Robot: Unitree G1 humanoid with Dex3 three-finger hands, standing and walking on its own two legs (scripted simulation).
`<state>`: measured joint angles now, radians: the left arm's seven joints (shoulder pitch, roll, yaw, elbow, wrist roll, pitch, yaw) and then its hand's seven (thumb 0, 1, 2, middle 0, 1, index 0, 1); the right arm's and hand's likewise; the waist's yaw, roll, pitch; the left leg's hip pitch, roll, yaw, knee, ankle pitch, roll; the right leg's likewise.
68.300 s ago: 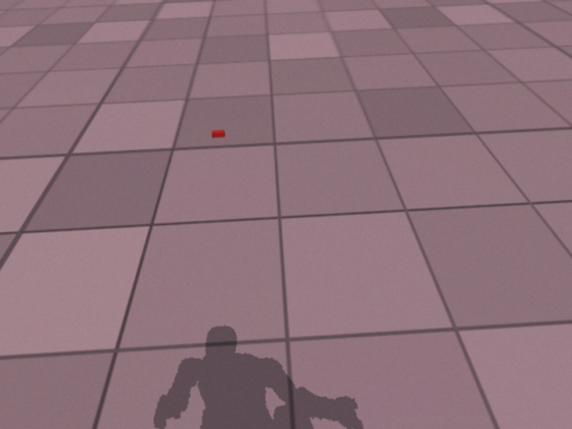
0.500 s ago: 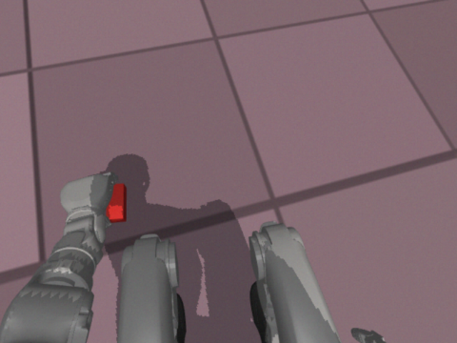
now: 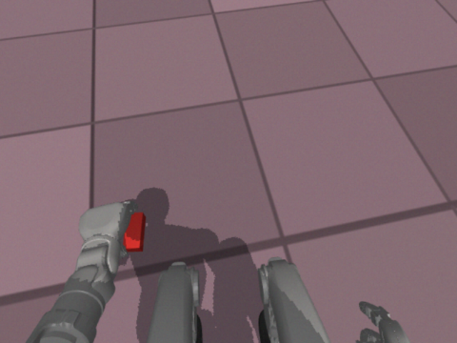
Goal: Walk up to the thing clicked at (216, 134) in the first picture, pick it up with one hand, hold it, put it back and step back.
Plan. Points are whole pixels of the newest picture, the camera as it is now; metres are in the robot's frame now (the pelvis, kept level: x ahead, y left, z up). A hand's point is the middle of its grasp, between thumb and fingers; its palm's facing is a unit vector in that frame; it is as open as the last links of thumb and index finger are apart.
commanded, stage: lift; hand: left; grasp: from above
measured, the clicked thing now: (134, 232) +0.38 +0.21 -0.16
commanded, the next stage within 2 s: hold in 1.08 s
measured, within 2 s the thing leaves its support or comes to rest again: neither
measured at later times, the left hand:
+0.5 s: hand (69, 199) +0.36 +0.23 +0.08, palm faces -0.44 -0.13 -0.89, open 9.5 cm
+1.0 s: hand (37, 149) +0.38 +0.23 +0.16, palm faces -0.43 -0.12 -0.90, open 9.6 cm
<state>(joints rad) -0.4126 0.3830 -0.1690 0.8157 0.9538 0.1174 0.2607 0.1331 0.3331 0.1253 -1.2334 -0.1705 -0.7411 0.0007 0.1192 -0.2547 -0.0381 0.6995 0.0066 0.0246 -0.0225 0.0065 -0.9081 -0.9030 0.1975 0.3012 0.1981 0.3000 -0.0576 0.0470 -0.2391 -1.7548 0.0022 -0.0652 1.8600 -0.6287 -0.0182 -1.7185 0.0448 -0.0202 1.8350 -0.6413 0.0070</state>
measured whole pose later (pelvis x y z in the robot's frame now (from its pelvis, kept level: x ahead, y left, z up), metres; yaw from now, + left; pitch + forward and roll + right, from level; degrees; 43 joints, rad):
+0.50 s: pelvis +0.04 +0.00 +0.17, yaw +1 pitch +17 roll -1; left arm -0.30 0.35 -0.22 0.80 0.91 0.19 0.20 0.09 0.32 0.08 -1.25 -0.07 -0.77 0.00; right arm 0.23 -0.24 -0.02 0.74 0.05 -0.02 -0.08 0.01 -0.91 -0.91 0.20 0.30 0.20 0.30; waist -0.07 0.05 -0.15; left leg -1.00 0.01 -0.03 1.19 -0.49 -0.01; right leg -0.97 0.04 0.02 1.17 -0.50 0.01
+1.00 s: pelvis +0.08 +0.01 +0.24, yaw +1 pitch +9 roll +0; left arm -0.30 0.33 -0.21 0.83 0.95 0.12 0.17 0.06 0.28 0.17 -1.30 -0.06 -0.77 0.00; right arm 0.25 -0.25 -0.04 0.74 0.04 -0.01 -0.03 0.01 -0.90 -0.90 0.20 0.30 0.20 0.30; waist -0.05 0.04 -0.09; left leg -0.57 0.00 -0.01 0.78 -0.37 0.00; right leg -0.55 0.02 0.04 0.77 -0.38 0.01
